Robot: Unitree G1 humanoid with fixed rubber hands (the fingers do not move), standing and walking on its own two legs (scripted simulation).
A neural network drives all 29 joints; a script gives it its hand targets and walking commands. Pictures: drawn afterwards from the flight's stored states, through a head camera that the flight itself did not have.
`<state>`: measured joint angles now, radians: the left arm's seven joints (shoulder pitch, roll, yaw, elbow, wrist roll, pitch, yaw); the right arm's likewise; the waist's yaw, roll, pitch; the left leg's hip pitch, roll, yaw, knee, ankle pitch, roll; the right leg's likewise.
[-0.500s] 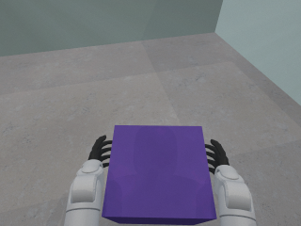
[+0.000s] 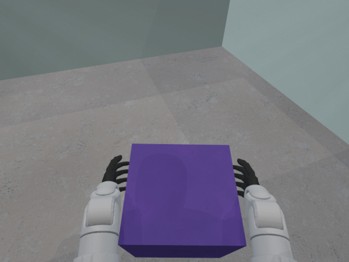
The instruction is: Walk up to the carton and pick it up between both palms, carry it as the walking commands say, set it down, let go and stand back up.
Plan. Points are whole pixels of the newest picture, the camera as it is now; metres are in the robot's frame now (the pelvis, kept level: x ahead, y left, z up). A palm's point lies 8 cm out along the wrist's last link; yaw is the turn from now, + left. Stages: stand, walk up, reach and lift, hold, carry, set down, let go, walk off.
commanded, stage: hold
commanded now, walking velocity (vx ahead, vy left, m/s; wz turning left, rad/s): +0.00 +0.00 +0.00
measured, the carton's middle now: (179, 205) +0.28 +0.02 -0.06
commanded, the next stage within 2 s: set down in 0.02 s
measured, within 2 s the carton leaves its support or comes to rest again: neither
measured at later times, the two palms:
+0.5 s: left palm (108, 193) +0.27 +0.20 -0.01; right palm (237, 191) +0.31 -0.13 -0.02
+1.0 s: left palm (117, 200) +0.30 +0.20 -0.10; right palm (228, 199) +0.33 -0.13 -0.10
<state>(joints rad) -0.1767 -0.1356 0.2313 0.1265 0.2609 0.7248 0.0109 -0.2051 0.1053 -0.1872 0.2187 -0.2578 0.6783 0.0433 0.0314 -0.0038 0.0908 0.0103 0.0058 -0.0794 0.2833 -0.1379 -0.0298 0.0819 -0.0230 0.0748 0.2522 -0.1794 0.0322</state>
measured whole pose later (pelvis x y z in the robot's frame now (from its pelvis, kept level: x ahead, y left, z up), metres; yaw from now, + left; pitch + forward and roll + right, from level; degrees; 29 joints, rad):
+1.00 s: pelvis -0.04 +0.00 -0.05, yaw -2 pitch +23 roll -1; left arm -0.47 -0.14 0.46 0.42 0.33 0.37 -0.07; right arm -0.50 0.13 -0.39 0.53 -0.30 0.34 0.02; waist 0.09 -0.04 -0.09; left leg -0.91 0.01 -0.10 0.73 -0.22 -0.05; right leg -0.85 0.04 0.11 0.73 -0.28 0.04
